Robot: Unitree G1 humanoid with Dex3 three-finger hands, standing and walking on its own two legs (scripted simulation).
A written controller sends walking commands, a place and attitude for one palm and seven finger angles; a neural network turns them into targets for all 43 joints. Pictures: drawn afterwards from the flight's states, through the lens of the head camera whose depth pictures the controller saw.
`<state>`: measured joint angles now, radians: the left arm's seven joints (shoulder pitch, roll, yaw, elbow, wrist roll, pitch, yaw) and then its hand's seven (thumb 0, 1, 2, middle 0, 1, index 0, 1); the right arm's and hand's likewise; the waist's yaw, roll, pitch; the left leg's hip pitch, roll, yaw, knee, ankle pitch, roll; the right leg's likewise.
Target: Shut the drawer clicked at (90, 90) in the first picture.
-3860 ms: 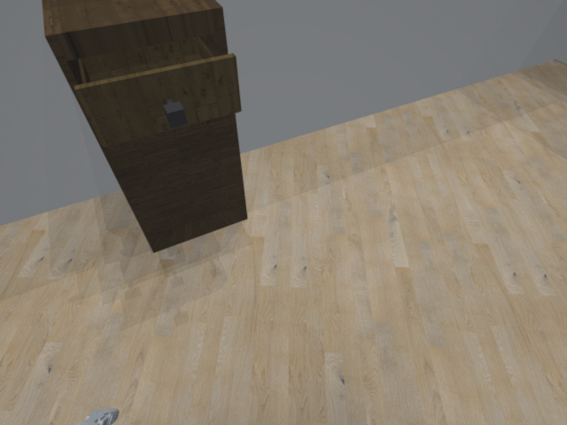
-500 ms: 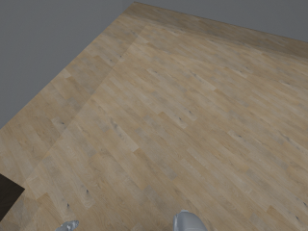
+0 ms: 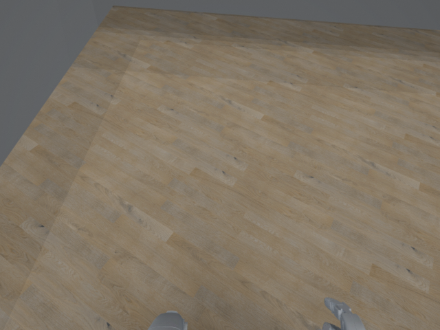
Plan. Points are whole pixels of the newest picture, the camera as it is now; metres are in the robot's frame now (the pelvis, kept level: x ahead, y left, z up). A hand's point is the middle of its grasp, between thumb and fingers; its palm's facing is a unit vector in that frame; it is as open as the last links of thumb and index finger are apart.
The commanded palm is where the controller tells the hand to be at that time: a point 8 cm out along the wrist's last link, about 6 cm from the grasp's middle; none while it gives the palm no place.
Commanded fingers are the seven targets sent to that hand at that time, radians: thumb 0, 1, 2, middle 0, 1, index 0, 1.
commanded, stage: walk to a spot facing it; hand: left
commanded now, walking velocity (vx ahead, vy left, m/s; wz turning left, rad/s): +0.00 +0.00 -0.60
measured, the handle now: out of the picture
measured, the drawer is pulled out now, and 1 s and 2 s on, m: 0.15 0.15 0.15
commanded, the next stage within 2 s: turn to face it in 1.94 s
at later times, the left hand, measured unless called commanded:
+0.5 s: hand (131, 306) +0.17 +0.20 -0.15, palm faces -0.33 -0.92 -0.21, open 7.4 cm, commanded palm none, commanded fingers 0.00 0.90 0.90 -0.20 -0.30 -0.20 -0.30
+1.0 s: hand (158, 303) +0.18 +0.14 -0.16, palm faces -0.53 -0.82 -0.23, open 7.4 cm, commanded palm none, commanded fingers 0.00 0.90 0.90 -0.20 -0.30 -0.20 -0.30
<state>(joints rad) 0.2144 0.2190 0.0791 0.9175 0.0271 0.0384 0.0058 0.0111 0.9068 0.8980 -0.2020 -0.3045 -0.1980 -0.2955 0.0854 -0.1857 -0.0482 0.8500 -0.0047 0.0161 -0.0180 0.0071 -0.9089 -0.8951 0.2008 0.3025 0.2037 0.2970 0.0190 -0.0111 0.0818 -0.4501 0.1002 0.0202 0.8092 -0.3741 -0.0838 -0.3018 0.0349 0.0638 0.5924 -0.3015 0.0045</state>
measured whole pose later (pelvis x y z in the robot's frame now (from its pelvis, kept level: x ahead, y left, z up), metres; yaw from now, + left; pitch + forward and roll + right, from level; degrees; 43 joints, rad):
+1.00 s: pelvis +0.01 +0.02 +0.01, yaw -37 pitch +1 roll +0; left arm 0.20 0.20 0.06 0.91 0.02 0.04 0.01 0.01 0.91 0.90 -0.20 -0.30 -0.20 -0.30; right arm 0.11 -0.21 -0.05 0.89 0.00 0.05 -0.02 0.01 -0.91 -0.90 0.20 0.30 0.20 0.30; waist 0.02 0.00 0.07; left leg -0.41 0.05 0.03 0.81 -0.42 -0.09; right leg -0.28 0.08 0.10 0.52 -0.25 -0.04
